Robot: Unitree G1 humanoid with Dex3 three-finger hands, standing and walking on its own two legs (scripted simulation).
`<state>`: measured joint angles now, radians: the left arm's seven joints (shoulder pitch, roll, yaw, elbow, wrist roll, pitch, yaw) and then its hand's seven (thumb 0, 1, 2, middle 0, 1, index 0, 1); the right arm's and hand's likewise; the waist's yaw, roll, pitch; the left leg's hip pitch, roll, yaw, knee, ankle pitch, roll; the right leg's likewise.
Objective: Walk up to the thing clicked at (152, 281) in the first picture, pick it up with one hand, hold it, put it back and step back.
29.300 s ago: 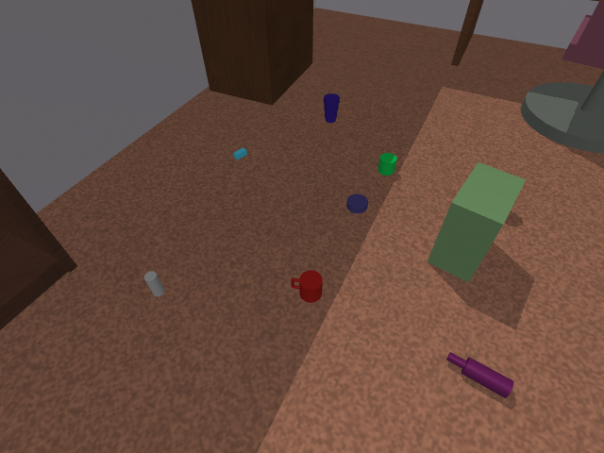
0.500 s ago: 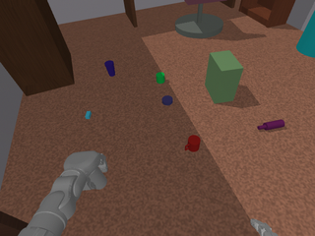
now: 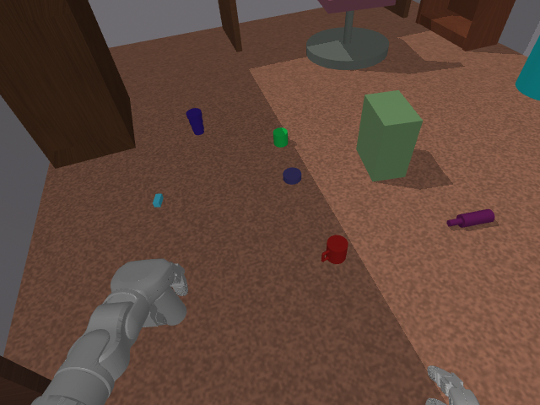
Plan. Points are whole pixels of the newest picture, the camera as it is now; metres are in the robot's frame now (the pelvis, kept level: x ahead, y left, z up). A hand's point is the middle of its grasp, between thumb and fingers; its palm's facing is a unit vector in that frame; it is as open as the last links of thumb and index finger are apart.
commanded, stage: hold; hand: left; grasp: from above
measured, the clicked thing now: (164, 301) +0.31 +0.22 -0.05
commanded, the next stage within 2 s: crouch in 0.58 s
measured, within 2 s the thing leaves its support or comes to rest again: neither
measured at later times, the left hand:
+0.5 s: hand (155, 302) +0.30 +0.22 -0.02, palm faces -0.42 -0.06 -0.90, open 7.1 cm
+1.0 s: hand (162, 317) +0.29 +0.22 -0.07, palm faces -0.45 -0.03 -0.90, open 7.1 cm
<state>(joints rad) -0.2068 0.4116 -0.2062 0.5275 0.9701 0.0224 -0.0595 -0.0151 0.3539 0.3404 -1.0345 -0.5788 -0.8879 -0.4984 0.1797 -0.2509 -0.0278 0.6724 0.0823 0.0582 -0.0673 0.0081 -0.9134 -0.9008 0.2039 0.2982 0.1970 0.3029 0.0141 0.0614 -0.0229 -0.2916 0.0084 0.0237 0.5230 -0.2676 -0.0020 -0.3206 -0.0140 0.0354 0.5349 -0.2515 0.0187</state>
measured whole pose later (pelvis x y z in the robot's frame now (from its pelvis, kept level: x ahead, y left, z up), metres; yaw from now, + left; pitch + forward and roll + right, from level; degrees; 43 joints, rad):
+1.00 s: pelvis -0.01 +0.00 -0.01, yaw +1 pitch +6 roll +0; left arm -0.31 0.39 -0.20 0.78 1.05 -0.06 0.09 -0.01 0.37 0.34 -1.02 -0.57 -0.87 -0.50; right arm 0.17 -0.25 -0.03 0.67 0.06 0.08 -0.05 0.01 -0.90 -0.90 0.21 0.30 0.20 0.30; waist -0.01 0.02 -0.03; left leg -0.45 0.01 0.01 0.64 -0.30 -0.01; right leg -0.47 -0.01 0.02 0.65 -0.28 0.01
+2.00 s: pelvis -0.07 +0.00 -0.33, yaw -1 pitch +38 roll -5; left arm -0.90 0.57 0.01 1.30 1.21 -0.11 0.34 -0.05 0.38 0.34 -1.04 -0.55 -0.86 -0.51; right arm 0.16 -0.25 -0.03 0.72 -0.08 -0.05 0.08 0.00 -0.91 -0.90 0.21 0.30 0.20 0.30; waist -0.19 0.03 -0.16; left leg -2.06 -0.01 -0.08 2.07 -0.69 0.00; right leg -2.02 -0.01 -0.03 2.00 -0.66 0.03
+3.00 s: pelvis -0.08 +0.01 -0.42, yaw -4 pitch +35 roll -8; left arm -1.07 0.72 0.04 1.53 1.25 -0.16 0.36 -0.05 0.37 0.35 -1.04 -0.55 -0.87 -0.49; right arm 0.17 -0.27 0.07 0.72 -0.12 -0.04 0.12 0.00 -0.92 -0.90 0.21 0.30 0.20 0.30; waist -0.27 0.00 -0.06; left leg -2.28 -0.02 -0.12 2.35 -0.69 -0.01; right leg -2.23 0.00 -0.06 2.25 -0.64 0.04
